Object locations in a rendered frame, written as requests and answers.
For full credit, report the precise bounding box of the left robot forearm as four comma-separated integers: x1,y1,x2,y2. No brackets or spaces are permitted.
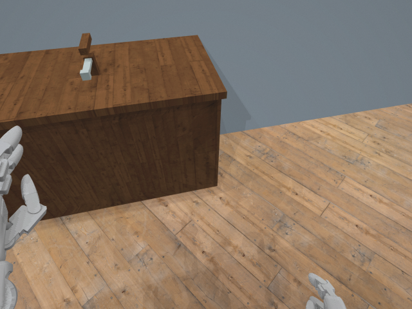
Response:
0,261,17,309

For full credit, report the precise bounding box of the tap lever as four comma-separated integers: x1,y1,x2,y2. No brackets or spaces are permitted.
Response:
80,58,93,80

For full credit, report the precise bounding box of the robot right hand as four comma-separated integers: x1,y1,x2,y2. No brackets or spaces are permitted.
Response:
306,273,346,309

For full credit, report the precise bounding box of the robot left hand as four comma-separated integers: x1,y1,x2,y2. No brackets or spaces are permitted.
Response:
0,126,47,261

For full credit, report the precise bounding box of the counter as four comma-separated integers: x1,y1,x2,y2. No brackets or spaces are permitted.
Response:
0,33,227,222

